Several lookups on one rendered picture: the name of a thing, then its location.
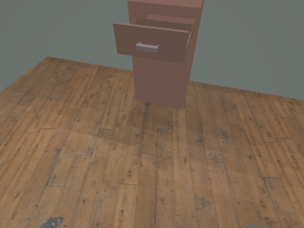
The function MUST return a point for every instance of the handle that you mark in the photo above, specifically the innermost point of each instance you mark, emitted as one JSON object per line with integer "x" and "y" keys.
{"x": 148, "y": 48}

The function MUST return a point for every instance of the cabinet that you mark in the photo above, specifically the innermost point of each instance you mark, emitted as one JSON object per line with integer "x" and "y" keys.
{"x": 161, "y": 82}

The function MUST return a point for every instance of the drawer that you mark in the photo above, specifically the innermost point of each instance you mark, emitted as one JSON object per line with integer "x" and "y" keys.
{"x": 173, "y": 38}

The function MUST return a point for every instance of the robot left hand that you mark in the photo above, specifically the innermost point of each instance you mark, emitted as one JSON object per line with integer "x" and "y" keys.
{"x": 52, "y": 222}

